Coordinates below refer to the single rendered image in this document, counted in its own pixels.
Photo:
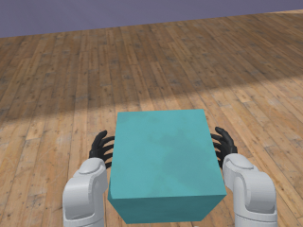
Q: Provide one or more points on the left robot forearm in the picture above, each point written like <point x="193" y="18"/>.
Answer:
<point x="82" y="197"/>

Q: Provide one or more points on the robot right hand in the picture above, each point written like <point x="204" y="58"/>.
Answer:
<point x="226" y="145"/>

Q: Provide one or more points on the carton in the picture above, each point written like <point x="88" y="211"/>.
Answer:
<point x="164" y="167"/>

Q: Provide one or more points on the robot left hand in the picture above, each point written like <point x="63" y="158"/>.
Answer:
<point x="98" y="149"/>

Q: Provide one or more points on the right robot forearm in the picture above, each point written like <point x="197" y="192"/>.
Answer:
<point x="254" y="192"/>

